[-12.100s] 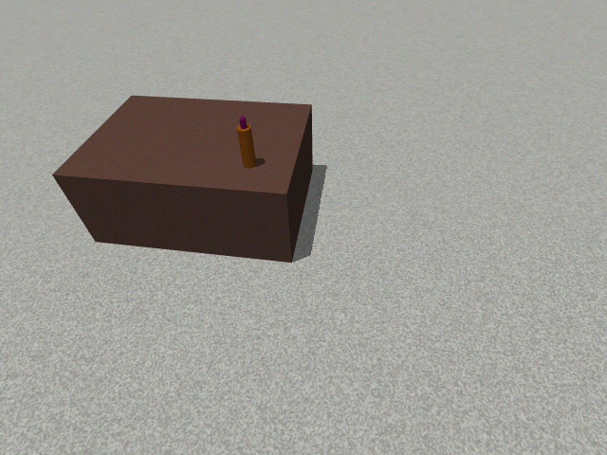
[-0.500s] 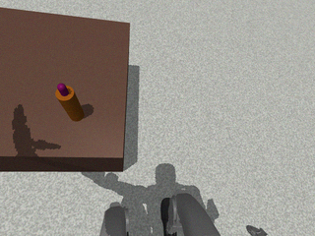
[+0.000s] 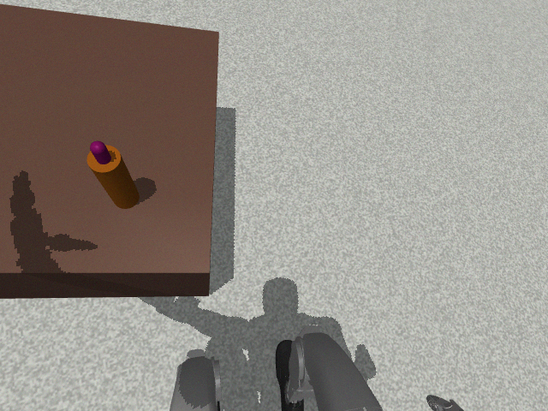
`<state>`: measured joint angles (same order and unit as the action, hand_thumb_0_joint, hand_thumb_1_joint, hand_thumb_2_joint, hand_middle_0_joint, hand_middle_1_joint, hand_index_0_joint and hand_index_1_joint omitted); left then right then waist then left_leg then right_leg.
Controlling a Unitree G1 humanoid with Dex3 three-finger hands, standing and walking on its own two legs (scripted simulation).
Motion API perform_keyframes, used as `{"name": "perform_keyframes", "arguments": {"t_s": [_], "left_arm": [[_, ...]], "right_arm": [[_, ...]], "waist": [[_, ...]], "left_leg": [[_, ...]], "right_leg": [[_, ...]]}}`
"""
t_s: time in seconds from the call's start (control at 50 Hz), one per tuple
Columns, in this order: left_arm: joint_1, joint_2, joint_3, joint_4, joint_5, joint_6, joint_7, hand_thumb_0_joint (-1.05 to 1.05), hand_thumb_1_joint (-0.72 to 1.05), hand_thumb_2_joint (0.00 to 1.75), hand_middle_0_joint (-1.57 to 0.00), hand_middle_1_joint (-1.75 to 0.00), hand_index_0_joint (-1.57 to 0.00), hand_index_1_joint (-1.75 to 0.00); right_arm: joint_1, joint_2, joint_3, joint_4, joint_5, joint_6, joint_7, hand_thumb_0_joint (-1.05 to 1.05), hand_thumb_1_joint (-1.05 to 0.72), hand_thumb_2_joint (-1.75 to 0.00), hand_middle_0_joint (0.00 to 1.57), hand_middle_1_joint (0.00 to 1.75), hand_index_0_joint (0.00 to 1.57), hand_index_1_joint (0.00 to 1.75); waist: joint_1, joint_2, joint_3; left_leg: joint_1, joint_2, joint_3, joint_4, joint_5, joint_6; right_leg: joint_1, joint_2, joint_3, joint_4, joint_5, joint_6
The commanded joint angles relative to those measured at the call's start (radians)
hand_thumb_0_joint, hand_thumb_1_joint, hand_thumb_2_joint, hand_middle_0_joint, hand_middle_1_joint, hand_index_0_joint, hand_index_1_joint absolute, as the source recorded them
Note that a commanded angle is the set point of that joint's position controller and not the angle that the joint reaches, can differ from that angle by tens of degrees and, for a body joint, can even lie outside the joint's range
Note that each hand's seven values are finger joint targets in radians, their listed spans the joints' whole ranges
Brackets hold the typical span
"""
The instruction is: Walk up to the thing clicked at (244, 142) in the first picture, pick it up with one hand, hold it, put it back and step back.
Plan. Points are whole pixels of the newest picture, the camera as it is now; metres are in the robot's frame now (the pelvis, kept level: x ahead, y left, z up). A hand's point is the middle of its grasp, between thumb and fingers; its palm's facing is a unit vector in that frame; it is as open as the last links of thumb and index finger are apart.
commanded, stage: go down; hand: left
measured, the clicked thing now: (113, 175) +0.53 +0.23 -0.17
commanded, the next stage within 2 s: none
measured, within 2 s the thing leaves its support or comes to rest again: neither
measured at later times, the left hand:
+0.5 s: hand out of the picture +0.46 +0.42 +0.09, palm faces +0.27 -0.96 +0.01, open 17.4 cm
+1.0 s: hand out of the picture +0.47 +0.42 +0.09, palm faces +0.28 -0.96 +0.01, open 17.5 cm
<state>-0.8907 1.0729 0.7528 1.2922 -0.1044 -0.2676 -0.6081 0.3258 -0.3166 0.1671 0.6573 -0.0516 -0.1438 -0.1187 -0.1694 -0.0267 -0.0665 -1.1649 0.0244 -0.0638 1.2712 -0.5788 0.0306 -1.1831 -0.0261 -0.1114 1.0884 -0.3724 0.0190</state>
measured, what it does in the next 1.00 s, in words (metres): stands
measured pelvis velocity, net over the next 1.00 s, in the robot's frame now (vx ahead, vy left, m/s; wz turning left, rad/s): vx -0.01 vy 0.00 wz -0.01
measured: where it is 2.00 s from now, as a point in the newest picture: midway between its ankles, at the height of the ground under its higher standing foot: outside the picture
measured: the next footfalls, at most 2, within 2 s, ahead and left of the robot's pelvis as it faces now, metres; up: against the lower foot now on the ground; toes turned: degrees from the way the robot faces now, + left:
none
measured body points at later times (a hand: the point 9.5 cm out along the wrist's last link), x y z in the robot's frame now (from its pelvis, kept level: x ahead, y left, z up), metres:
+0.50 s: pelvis -0.01 +0.00 -0.01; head +0.18 +0.06 +0.40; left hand +0.44 +0.47 +0.09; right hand +0.04 -0.27 -0.09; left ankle +0.00 +0.09 -0.63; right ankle +0.07 -0.15 -0.63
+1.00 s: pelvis -0.01 +0.00 -0.01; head +0.19 +0.06 +0.39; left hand +0.44 +0.47 +0.09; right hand +0.04 -0.27 -0.09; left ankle +0.00 +0.09 -0.63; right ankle +0.07 -0.15 -0.63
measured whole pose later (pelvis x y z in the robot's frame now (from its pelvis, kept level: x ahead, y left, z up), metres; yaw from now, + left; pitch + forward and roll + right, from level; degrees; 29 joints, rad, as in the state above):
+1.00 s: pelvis -0.01 +0.00 -0.01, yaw +0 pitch +28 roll -7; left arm -0.97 1.13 0.75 1.32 -0.10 -0.27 -0.60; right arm 0.32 -0.31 0.18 0.65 -0.04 -0.12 -0.12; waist -0.19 -0.02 -0.06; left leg -1.22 0.03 -0.07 1.32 -0.59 0.03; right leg -1.24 -0.02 -0.12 1.13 -0.37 0.02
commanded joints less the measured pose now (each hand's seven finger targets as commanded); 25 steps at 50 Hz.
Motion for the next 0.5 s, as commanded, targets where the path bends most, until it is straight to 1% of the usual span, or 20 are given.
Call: {"name": "perform_keyframes", "arguments": {"t_s": [0.0,0.04,0.06,0.08,0.1,0.12,0.16,0.18,0.2,0.22,0.28,0.3,0.32,0.34,0.36,0.38,0.4,0.42,0.46,0.48], "left_arm": [[-0.275,0.413,0.029,-0.210,-0.028,-0.072,0.002,0.00,-0.50,0.08,-0.06,-0.05,-0.04,-0.07],[-0.277,0.413,0.033,-0.203,-0.033,-0.075,0.004,0.00,-0.54,0.08,-0.06,-0.05,-0.04,-0.06],[-0.277,0.405,0.027,-0.199,-0.035,-0.076,0.003,0.00,-0.53,0.07,-0.06,-0.05,-0.04,-0.06],[-0.295,0.415,0.035,-0.224,-0.039,-0.081,0.003,0.00,-0.53,0.07,-0.06,-0.04,-0.04,-0.06],[-0.295,0.420,0.037,-0.216,-0.037,-0.083,0.000,0.00,-0.53,0.06,-0.06,-0.04,-0.04,-0.05],[-0.280,0.401,0.031,-0.188,-0.039,-0.080,0.000,0.00,-0.54,0.07,-0.06,-0.04,-0.04,-0.06],[-0.288,0.407,0.028,-0.199,-0.038,-0.083,0.000,0.00,-0.52,0.08,-0.05,-0.04,-0.03,-0.06],[-0.303,0.411,0.029,-0.209,-0.036,-0.085,-0.001,0.00,-0.52,0.06,-0.06,-0.03,-0.04,-0.05],[-0.288,0.408,0.031,-0.186,-0.038,-0.084,-0.001,0.00,-0.52,0.07,-0.06,-0.03,-0.04,-0.05],[-0.303,0.416,0.033,-0.199,-0.036,-0.087,-0.001,0.00,-0.53,0.08,-0.06,-0.04,-0.04,-0.06],[-0.318,0.455,0.050,-0.227,-0.035,-0.092,0.005,0.00,-0.52,0.07,-0.06,-0.04,-0.04,-0.05],[-0.318,0.441,0.046,-0.218,-0.036,-0.091,0.004,0.00,-0.52,0.07,-0.06,-0.04,-0.04,-0.05],[-0.326,0.441,0.047,-0.225,-0.036,-0.091,0.004,0.00,-0.52,0.07,-0.06,-0.04,-0.04,-0.06],[-0.339,0.442,0.046,-0.246,-0.037,-0.093,0.005,0.00,-0.51,0.08,-0.05,-0.04,-0.04,-0.05],[-0.340,0.450,0.048,-0.237,-0.034,-0.091,0.006,0.00,-0.51,0.07,-0.06,-0.04,-0.04,-0.05],[-0.343,0.452,0.048,-0.232,-0.036,-0.089,0.008,0.00,-0.51,0.06,-0.06,-0.04,-0.04,-0.05],[-0.329,0.432,0.039,-0.205,-0.038,-0.086,0.007,0.00,-0.51,0.06,-0.06,-0.03,-0.04,-0.05],[-0.326,0.429,0.037,-0.196,-0.036,-0.085,0.008,0.00,-0.52,0.07,-0.06,-0.04,-0.04,-0.05],[-0.308,0.414,0.026,-0.165,-0.037,-0.084,0.004,0.00,-0.53,0.07,-0.06,-0.04,-0.04,-0.06],[-0.305,0.415,0.027,-0.158,-0.036,-0.083,0.006,0.00,-0.53,0.07,-0.06,-0.04,-0.04,-0.06]], "right_arm": [[0.198,-0.226,-0.084,-0.015,0.008,-0.015,-0.021,0.00,-0.88,-0.90,0.20,0.30,0.20,0.30],[0.191,-0.222,-0.082,-0.019,0.008,-0.014,-0.020,0.00,-0.88,-0.90,0.20,0.30,0.20,0.30],[0.192,-0.223,-0.082,-0.019,0.008,-0.015,-0.021,0.00,-0.88,-0.90,0.20,0.30,0.20,0.30],[0.193,-0.223,-0.082,-0.020,0.009,-0.014,-0.020,0.00,-0.88,-0.90,0.20,0.30,0.20,0.30],[0.191,-0.222,-0.081,-0.019,0.008,-0.013,-0.020,0.00,-0.89,-0.90,0.20,0.30,0.20,0.30],[0.194,-0.221,-0.079,-0.022,0.005,-0.013,-0.020,0.00,-0.89,-0.90,0.20,0.30,0.20,0.30],[0.192,-0.223,-0.077,-0.015,0.007,-0.014,-0.018,0.00,-0.89,-0.90,0.20,0.30,0.20,0.30],[0.196,-0.222,-0.077,-0.015,0.004,-0.012,-0.017,0.00,-0.89,-0.90,0.20,0.30,0.20,0.30],[0.199,-0.223,-0.078,-0.013,0.006,-0.009,-0.017,0.00,-0.89,-0.90,0.20,0.30,0.20,0.30],[0.205,-0.222,-0.075,-0.013,0.005,-0.008,-0.016,0.00,-0.89,-0.90,0.20,0.30,0.20,0.30],[0.195,-0.220,-0.075,-0.017,0.009,-0.006,-0.016,0.00,-0.89,-0.90,0.20,0.30,0.20,0.30],[0.191,-0.220,-0.074,-0.023,0.007,-0.004,-0.018,0.00,-0.88,-0.90,0.20,0.30,0.20,0.30],[0.192,-0.222,-0.077,-0.022,0.008,-0.005,-0.019,0.00,-0.89,-0.90,0.20,0.30,0.20,0.30],[0.194,-0.226,-0.078,-0.021,0.007,-0.005,-0.017,0.00,-0.89,-0.90,0.20,0.30,0.20,0.30],[0.189,-0.226,-0.079,-0.019,0.009,-0.004,-0.017,0.00,-0.89,-0.90,0.20,0.30,0.20,0.30],[0.192,-0.224,-0.075,-0.023,0.008,-0.004,-0.017,0.00,-0.89,-0.90,0.20,0.30,0.20,0.30],[0.191,-0.223,-0.076,-0.019,0.010,-0.004,-0.019,0.00,-0.89,-0.90,0.20,0.30,0.20,0.30],[0.192,-0.224,-0.073,-0.019,0.008,-0.005,-0.019,0.00,-0.89,-0.90,0.20,0.30,0.20,0.30],[0.185,-0.218,-0.068,-0.026,0.009,-0.004,-0.020,0.00,-0.89,-0.90,0.20,0.30,0.20,0.30],[0.190,-0.219,-0.070,-0.026,0.010,-0.002,-0.020,0.00,-0.89,-0.90,0.20,0.30,0.20,0.30]], "waist": [[0.042,0.338,-0.524],[0.039,0.331,-0.522],[0.031,0.319,-0.527],[0.034,0.318,-0.541],[0.032,0.337,-0.536],[0.026,0.304,-0.533],[0.026,0.332,-0.545],[0.029,0.332,-0.554],[0.027,0.320,-0.544],[0.025,0.326,-0.543],[0.040,0.340,-0.567],[0.029,0.329,-0.569],[0.028,0.338,-0.565],[0.031,0.356,-0.582],[0.031,0.376,-0.561],[0.034,0.361,-0.559],[0.023,0.346,-0.556],[0.019,0.337,-0.545],[0.018,0.315,-0.504],[0.018,0.299,-0.505]], "left_leg": [[0.462,0.014,-0.074,-0.187,0.601,-0.057],[0.430,0.010,-0.064,-0.185,0.551,-0.050],[0.420,0.010,-0.064,-0.183,0.551,-0.048],[0.423,0.007,-0.057,-0.178,0.551,-0.046],[0.420,0.007,-0.058,-0.176,0.555,-0.048],[0.406,0.006,-0.055,-0.171,0.559,-0.043],[0.439,0.012,-0.067,-0.165,0.602,-0.051],[0.431,0.007,-0.059,-0.159,0.602,-0.047],[0.428,0.009,-0.065,-0.161,0.597,-0.048],[0.410,0.007,-0.061,-0.159,0.592,-0.047],[0.392,0.001,-0.052,-0.171,0.533,-0.044],[0.399,0.003,-0.051,-0.168,0.524,-0.040],[0.403,0.006,-0.056,-0.176,0.510,-0.044],[0.437,0.009,-0.062,-0.176,0.538,-0.048],[0.446,0.015,-0.073,-0.185,0.518,-0.053],[0.438,0.014,-0.072,-0.186,0.509,-0.051],[0.427,0.012,-0.068,-0.178,0.513,-0.049],[0.409,0.010,-0.064,-0.174,0.527,-0.048],[0.368,0.008,-0.059,-0.167,0.502,-0.042],[0.345,0.004,-0.053,-0.163,0.490,-0.037]], "right_leg": [[0.200,0.034,0.034,-0.052,0.199,-0.067],[0.223,0.032,0.042,-0.053,0.190,-0.064],[0.235,0.032,0.043,-0.051,0.196,-0.064],[0.245,0.031,0.047,-0.054,0.202,-0.063],[0.231,0.030,0.045,-0.050,0.200,-0.064],[0.251,0.031,0.046,-0.051,0.213,-0.062],[0.210,0.033,0.038,-0.039,0.220,-0.065],[0.223,0.030,0.044,-0.043,0.226,-0.063],[0.215,0.032,0.040,-0.040,0.217,-0.065],[0.226,0.030,0.042,-0.038,0.225,-0.065],[0.264,0.027,0.050,-0.038,0.202,-0.063],[0.263,0.029,0.051,-0.041,0.201,-0.061],[0.250,0.030,0.048,-0.038,0.186,-0.063],[0.229,0.032,0.045,-0.036,0.191,-0.064],[0.200,0.032,0.042,-0.035,0.166,-0.065],[0.213,0.034,0.043,-0.038,0.164,-0.064],[0.217,0.034,0.043,-0.040,0.171,-0.063],[0.223,0.033,0.041,-0.041,0.184,-0.064],[0.216,0.033,0.046,-0.041,0.174,-0.063],[0.226,0.032,0.049,-0.045,0.176,-0.062]]}}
